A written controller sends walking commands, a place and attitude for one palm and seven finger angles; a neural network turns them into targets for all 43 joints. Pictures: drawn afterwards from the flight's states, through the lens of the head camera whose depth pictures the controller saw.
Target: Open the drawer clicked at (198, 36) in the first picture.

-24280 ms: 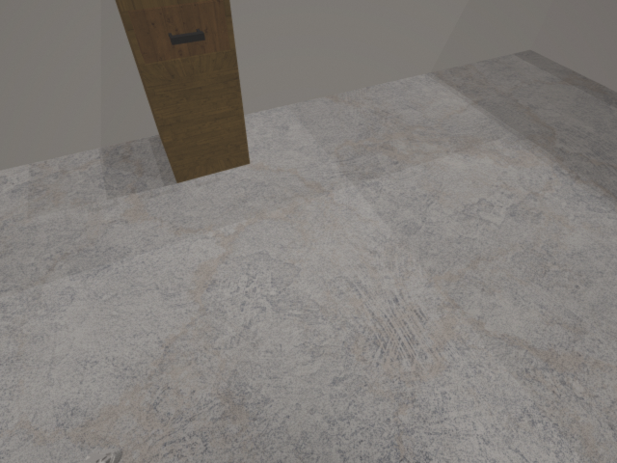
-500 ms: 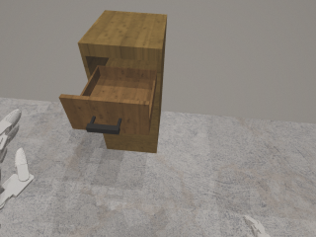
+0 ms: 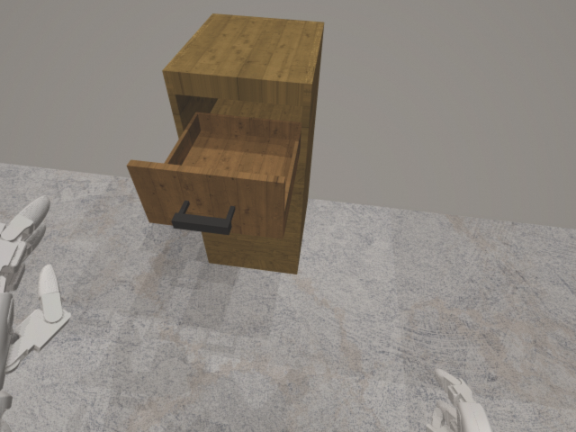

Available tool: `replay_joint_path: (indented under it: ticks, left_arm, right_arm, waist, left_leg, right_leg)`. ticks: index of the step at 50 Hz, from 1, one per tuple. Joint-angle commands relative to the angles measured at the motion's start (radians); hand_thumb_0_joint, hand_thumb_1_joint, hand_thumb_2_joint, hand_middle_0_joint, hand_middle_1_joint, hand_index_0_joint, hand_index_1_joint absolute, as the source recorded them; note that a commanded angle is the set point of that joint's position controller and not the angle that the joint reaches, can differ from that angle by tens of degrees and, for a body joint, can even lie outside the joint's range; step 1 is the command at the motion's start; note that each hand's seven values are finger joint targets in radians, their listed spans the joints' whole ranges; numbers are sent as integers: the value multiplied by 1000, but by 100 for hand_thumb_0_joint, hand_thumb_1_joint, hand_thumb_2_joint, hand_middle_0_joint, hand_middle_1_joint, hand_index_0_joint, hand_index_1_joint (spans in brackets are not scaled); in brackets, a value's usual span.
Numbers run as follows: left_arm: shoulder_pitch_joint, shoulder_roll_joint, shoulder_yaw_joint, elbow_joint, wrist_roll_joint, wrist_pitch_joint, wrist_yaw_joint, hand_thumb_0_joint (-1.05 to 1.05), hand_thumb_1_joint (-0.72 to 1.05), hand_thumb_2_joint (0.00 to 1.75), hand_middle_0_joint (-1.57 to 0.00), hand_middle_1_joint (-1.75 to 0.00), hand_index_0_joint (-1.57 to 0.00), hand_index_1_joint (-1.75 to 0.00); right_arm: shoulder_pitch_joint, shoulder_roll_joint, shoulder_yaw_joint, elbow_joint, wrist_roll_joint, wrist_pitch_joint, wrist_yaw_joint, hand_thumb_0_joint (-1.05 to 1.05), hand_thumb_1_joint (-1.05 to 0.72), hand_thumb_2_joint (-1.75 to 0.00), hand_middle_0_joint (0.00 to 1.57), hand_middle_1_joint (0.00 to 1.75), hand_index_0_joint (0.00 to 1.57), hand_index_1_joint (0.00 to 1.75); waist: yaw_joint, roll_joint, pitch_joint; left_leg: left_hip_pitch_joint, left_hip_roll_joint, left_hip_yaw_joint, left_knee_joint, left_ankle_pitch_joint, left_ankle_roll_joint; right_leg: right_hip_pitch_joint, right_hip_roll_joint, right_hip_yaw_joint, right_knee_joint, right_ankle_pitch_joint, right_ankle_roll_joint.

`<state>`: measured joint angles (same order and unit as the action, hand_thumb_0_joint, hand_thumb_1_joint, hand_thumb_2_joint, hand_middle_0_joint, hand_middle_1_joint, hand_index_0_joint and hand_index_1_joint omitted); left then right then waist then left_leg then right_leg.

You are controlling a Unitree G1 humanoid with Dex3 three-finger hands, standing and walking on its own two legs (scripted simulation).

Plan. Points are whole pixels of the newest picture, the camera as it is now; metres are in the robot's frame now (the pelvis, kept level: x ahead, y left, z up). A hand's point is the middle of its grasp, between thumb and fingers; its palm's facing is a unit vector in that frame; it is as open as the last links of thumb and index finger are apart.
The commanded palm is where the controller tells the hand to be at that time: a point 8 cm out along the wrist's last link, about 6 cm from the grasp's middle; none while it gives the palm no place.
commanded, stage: let the arm hang, fingers relaxed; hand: left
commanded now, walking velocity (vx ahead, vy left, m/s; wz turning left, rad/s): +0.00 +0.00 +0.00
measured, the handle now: (205, 215) +0.56 +0.20 -0.08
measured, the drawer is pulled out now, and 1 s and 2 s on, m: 0.30 0.30 0.30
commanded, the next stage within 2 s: look to check the result in 1.08 s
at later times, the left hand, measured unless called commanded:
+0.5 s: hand out of the picture -0.06 +0.21 -0.16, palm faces +0.04 -0.98 -0.20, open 7.2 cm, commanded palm none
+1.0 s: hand out of the picture +0.02 +0.20 -0.17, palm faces +0.01 -0.98 -0.20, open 7.3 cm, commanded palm none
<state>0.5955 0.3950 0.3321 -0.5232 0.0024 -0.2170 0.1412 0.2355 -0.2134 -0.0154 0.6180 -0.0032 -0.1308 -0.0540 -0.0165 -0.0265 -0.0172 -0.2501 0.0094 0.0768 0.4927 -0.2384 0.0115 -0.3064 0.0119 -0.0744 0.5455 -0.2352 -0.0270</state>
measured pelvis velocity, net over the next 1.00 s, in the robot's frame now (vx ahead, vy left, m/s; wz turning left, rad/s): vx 0.01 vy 0.03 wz -0.02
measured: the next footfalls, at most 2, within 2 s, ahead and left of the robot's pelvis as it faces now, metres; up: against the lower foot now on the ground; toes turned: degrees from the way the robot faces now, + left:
none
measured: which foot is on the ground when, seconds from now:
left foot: down 0.00-1.00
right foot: down 0.00-1.00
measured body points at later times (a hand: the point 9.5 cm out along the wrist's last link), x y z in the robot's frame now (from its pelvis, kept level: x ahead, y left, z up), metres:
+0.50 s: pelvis +0.01 +0.03 +0.01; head +0.03 +0.04 +0.46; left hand -0.06 +0.26 -0.15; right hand -0.03 -0.20 -0.14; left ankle +0.01 +0.12 -0.73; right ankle +0.03 -0.08 -0.73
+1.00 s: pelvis +0.01 +0.03 +0.01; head +0.02 +0.03 +0.46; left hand +0.02 +0.25 -0.15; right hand -0.02 -0.16 -0.16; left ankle +0.01 +0.12 -0.73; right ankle +0.03 -0.08 -0.73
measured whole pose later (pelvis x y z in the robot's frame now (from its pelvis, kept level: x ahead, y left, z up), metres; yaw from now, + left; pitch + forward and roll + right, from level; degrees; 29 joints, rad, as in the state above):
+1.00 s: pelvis +0.01 +0.03 +0.01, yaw -1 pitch -2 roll +0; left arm 0.26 0.14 0.00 1.15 0.01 0.00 0.04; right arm 0.32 -0.09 0.01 1.14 -0.01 0.00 -0.03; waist -0.01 0.01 0.05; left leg -0.12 -0.03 0.10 0.36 -0.21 0.05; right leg -0.17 -0.01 -0.04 0.39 -0.19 -0.01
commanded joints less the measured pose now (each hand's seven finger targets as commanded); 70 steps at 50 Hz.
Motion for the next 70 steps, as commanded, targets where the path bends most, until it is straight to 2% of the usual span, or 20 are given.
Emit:
replay_joint_path:
  ticks: [1,2,3,4,5,6,7,8,9,11,15,17,20,21,24,36,38,45,52,70]
  left_arm:
    - [-96,-95,-224,668,44,218,-129,0,90,90,-20,-30,-20,-30]
    - [-131,-64,-227,712,42,219,-132,0,90,90,-20,-30,-20,-30]
    - [-168,-39,-229,765,43,219,-131,0,90,90,-20,-30,-20,-30]
    - [-201,-29,-234,831,42,220,-127,0,90,90,-20,-30,-20,-30]
    - [-232,-26,-241,900,40,223,-122,0,90,90,-20,-30,-20,-30]
    - [-274,-26,-247,971,37,228,-118,0,90,90,-20,-30,-20,-30]
    - [-307,-30,-257,1035,31,229,-117,0,90,90,-20,-30,-20,-30]
    - [-327,-43,-267,1100,25,230,-118,0,90,90,-20,-30,-20,-30]
    - [-332,-52,-275,1162,19,230,-119,0,90,90,-20,-30,-20,-30]
    - [-328,-54,-285,1286,14,229,-118,0,90,90,-20,-30,-20,-30]
    - [-275,-92,-288,1466,13,215,-120,0,90,90,-20,-30,-20,-30]
    - [-273,-99,-300,1521,12,211,-121,0,90,90,-20,-30,-20,-30]
    - [-258,-111,-314,1587,9,211,-119,0,90,90,-20,-30,-20,-30]
    - [-245,-116,-317,1604,9,209,-116,0,90,90,-20,-30,-20,-30]
    - [-230,-128,-325,1648,8,213,-113,0,90,90,-20,-30,-20,-30]
    - [-206,-155,-329,1680,10,208,-98,0,90,90,-20,-30,-20,-30]
    - [-213,-163,-328,1676,10,208,-98,0,90,90,-20,-30,-20,-30]
    - [-236,-170,-319,1665,12,204,-96,0,90,90,-20,-30,-20,-30]
    - [-246,-170,-316,1660,12,203,-97,0,90,90,-20,-30,-20,-30]
    - [-244,-175,-314,1677,10,199,-97,0,90,90,-20,-30,-20,-30]
  right_arm:
    - [8,-107,-43,74,-7,35,58,0,-90,-90,20,30,20,30]
    - [38,-102,-31,72,-7,59,53,0,-90,-90,20,30,20,30]
    - [46,-100,-26,77,-9,81,52,0,-90,-90,20,30,20,30]
    - [36,-114,-29,85,-13,99,50,0,-90,-90,20,30,20,30]
    - [18,-118,-33,94,-19,116,48,0,-90,-90,20,30,20,30]
    - [7,-104,-31,114,-21,126,49,0,-90,-90,20,30,20,30]
    - [22,-87,-20,142,-23,131,49,0,-90,-90,20,30,20,30]
    - [23,-75,-6,171,-24,130,49,0,-90,-90,20,30,20,30]
    - [14,-79,5,192,-25,124,45,0,-90,-90,20,30,20,30]
    - [-8,-91,13,232,-18,123,35,0,-90,-90,20,30,20,30]
    - [45,-48,14,328,-14,124,24,0,-90,-90,20,30,20,30]
    - [76,-45,17,363,-9,126,22,0,-90,-90,20,30,20,30]
    - [111,-34,20,416,-7,129,20,0,-90,-90,20,30,20,30]
    - [124,-33,18,427,-5,130,19,0,-90,-90,20,30,20,30]
    - [153,-26,19,461,-5,131,17,0,-90,-90,20,30,20,30]
    - [184,15,13,513,-3,125,15,0,-90,-90,20,30,20,30]
    - [184,24,13,516,-7,124,15,0,-90,-90,20,30,20,30]
    - [182,39,11,519,-8,121,14,0,-90,-90,20,30,20,30]
    - [181,37,9,516,-7,122,14,0,-90,-90,20,30,20,30]
    - [171,30,8,519,-7,126,12,0,-90,-90,20,30,20,30]
  waist:
    - [3,-94,-74]
    - [4,-224,-82]
    - [2,-307,-57]
    - [3,-311,-17]
    - [5,-249,27]
    - [-1,-143,68]
    - [-14,-25,76]
    - [-7,75,78]
    - [10,129,69]
    - [32,139,70]
    - [26,187,-11]
    - [18,114,5]
    - [13,107,54]
    - [13,77,67]
    - [12,58,104]
    - [14,11,133]
    - [11,44,148]
    - [10,52,142]
    - [7,28,130]
    - [4,36,119]
  left_leg:
    - [-120,102,-119,67,75,33]
    - [-98,55,-85,129,73,18]
    - [-110,12,-63,169,19,4]
    - [-112,-3,-69,186,-36,2]
    - [-97,-3,-75,178,-74,3]
    - [-60,4,-76,133,-18,5]
    - [8,30,-89,51,117,11]
    - [23,67,-128,-25,228,18]
    - [-4,107,-170,-75,297,33]
    - [-43,126,-183,-138,252,44]
    - [30,94,-130,-175,51,28]
    - [53,99,-129,-181,49,29]
    - [56,98,-128,-206,13,28]
    - [66,104,-134,-213,25,30]
    - [52,107,-138,-234,-14,32]
    - [64,103,-126,-244,11,32]
    - [57,98,-118,-242,23,30]
    - [61,94,-107,-234,64,27]
    - [83,98,-102,-230,77,29]
    - [107,95,-90,-225,66,23]
  right_leg:
    - [44,-127,121,-18,216,2]
    - [70,-174,157,-64,281,-23]
    - [93,-217,197,-117,330,-54]
    - [100,-233,211,-134,375,-83]
    - [76,-240,218,-146,356,-98]
    - [30,-230,204,-136,327,-97]
    - [-12,-202,184,-122,259,-80]
    - [0,-143,146,-96,205,-47]
    - [61,-99,119,-80,170,-20]
    - [149,-81,104,-114,111,-8]
    - [202,-98,126,-198,99,-22]
    - [186,-106,119,-223,98,-22]
    - [152,-110,111,-242,63,-23]
    - [140,-105,112,-244,65,-24]
    - [129,-107,104,-243,42,-22]
    - [101,-103,107,-223,47,-17]
    - [98,-104,111,-220,65,-17]
    - [111,-105,117,-220,96,-16]
    - [112,-109,110,-225,104,-17]
    - [112,-109,124,-249,93,-20]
